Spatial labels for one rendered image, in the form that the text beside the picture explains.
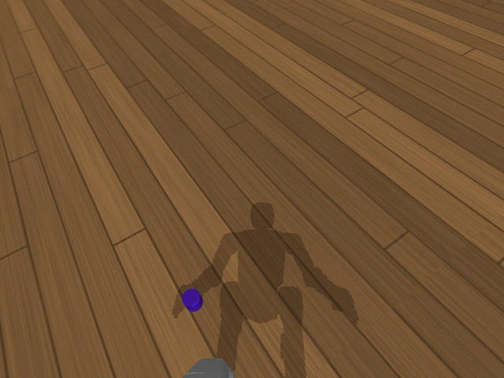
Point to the tin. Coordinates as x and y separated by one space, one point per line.
192 300

